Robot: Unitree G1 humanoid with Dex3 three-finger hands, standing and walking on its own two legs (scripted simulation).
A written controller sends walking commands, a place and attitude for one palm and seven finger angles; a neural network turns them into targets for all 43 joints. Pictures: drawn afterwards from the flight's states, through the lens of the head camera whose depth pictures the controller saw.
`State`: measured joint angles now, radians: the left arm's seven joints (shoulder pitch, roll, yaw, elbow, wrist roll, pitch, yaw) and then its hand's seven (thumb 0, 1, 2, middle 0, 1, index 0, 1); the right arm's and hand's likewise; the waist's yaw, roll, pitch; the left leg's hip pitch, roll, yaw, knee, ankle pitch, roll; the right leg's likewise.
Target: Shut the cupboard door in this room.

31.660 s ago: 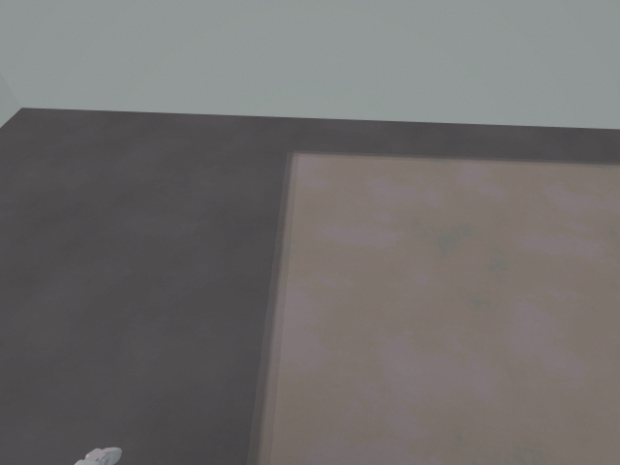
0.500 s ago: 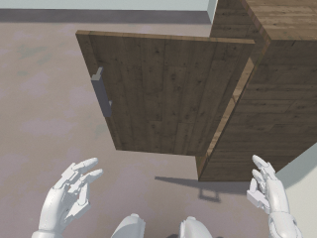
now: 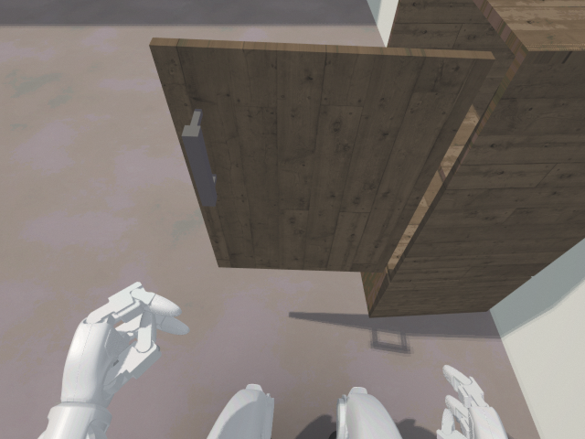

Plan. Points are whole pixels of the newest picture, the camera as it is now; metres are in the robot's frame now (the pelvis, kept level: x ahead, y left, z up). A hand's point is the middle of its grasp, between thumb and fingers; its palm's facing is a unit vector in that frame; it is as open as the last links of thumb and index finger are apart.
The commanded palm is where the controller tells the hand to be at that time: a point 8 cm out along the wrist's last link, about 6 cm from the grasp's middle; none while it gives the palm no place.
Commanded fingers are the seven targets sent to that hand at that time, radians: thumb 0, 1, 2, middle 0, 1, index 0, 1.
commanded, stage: raise the hand and make a fist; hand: left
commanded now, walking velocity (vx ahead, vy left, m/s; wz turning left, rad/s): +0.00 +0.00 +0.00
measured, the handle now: (203, 160) +0.50 +0.18 +0.06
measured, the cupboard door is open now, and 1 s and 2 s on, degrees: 85 85 85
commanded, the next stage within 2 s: bring the fist close to the handle in 1.00 s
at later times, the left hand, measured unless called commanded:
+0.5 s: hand (148, 324) +0.24 +0.19 +0.06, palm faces +0.02 -1.00 -0.05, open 3.1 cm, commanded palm +0.22 +0.24 +0.06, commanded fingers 0.00 0.90 0.90 -1.30 -1.50 -1.30 -1.50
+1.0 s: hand (164, 319) +0.25 +0.17 +0.06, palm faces +0.02 -1.00 -0.05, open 3.1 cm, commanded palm +0.23 +0.22 +0.06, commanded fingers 0.00 0.90 0.90 -1.30 -1.50 -1.30 -1.50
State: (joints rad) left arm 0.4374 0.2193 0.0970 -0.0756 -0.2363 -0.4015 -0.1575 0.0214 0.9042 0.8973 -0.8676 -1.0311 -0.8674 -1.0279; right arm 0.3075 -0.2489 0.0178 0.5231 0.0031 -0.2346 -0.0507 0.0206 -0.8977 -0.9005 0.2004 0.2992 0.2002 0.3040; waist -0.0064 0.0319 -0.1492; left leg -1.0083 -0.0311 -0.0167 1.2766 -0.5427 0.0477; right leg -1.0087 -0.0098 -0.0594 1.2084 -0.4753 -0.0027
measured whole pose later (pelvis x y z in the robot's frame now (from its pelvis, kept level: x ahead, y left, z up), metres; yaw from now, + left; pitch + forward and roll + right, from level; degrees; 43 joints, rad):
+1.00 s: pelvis +0.03 -0.02 +0.01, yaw +0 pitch +16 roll -2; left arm 0.40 0.24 0.14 -0.05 -0.27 -0.39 -0.22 0.02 0.90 0.90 -1.30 -1.50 -1.30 -1.50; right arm 0.26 -0.25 0.01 0.46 0.01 -0.15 -0.05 0.02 -0.90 -0.90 0.20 0.30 0.20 0.30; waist 0.00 0.03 -0.16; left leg -0.96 -0.01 -0.04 1.25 -0.58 0.02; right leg -0.96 0.01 -0.08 1.19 -0.51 -0.03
